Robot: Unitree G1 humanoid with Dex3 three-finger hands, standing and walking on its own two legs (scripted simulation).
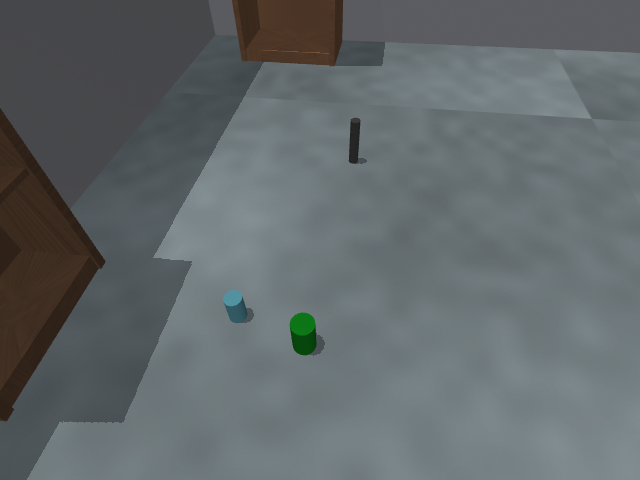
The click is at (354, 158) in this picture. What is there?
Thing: slim round
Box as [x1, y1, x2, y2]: [349, 118, 359, 163]
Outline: 358,118 352,118 350,124 349,161 352,163 357,161 359,134
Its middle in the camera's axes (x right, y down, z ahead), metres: +0.18 -0.46 +1.94
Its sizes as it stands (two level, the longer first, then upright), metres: 0.046 0.046 0.237
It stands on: the floor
